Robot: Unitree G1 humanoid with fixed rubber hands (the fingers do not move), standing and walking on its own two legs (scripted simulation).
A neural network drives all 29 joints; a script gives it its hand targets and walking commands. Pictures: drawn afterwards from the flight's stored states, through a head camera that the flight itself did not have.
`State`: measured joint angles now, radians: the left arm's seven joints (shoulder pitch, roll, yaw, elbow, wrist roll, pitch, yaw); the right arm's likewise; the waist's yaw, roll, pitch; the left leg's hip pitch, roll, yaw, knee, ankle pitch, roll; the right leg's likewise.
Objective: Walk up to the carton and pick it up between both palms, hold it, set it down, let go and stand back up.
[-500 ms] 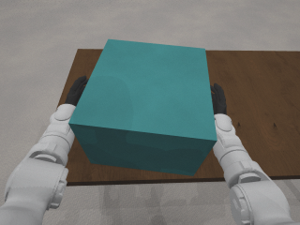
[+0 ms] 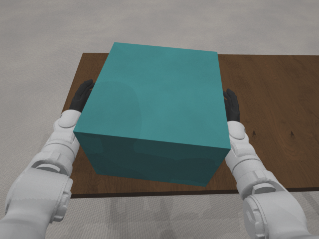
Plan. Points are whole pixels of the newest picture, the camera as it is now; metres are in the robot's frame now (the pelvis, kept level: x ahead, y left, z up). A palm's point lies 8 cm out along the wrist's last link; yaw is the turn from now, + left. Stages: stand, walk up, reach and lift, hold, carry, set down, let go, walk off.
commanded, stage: reach and lift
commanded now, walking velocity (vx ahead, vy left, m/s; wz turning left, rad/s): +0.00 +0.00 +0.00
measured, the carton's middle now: (158, 111) +0.44 -0.01 +0.06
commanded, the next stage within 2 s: none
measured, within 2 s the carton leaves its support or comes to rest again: leaves its support in 0.32 s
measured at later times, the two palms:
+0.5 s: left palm (82, 105) +0.44 +0.18 +0.10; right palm (234, 119) +0.39 -0.20 +0.08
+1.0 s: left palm (85, 103) +0.42 +0.16 +0.13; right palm (249, 114) +0.38 -0.22 +0.12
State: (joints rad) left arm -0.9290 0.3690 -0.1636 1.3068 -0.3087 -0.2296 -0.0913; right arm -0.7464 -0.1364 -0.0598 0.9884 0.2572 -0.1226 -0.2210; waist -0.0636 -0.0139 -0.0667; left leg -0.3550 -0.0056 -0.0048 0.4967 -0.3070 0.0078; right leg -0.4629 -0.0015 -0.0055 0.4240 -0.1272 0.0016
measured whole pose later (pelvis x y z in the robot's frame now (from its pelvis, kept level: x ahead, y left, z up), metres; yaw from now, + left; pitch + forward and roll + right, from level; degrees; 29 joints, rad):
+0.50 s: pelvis -0.01 +0.00 +0.00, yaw +0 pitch +9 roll -1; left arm -0.93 0.34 -0.07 1.29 -0.15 -0.29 -0.11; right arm -0.74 -0.13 -0.07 1.01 0.20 -0.21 -0.22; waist -0.06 -0.01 -0.08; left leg -0.35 -0.01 0.00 0.50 -0.30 0.01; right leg -0.46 0.00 -0.01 0.42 -0.12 0.00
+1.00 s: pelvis -0.02 -0.01 +0.00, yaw +0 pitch +7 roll +0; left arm -0.84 0.29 -0.05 1.04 -0.14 -0.09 -0.03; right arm -0.71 -0.19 -0.09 0.85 0.20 -0.03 -0.18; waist -0.06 -0.01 -0.10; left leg -0.30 -0.01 -0.01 0.46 -0.27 0.01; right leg -0.40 0.00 -0.01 0.37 -0.08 0.00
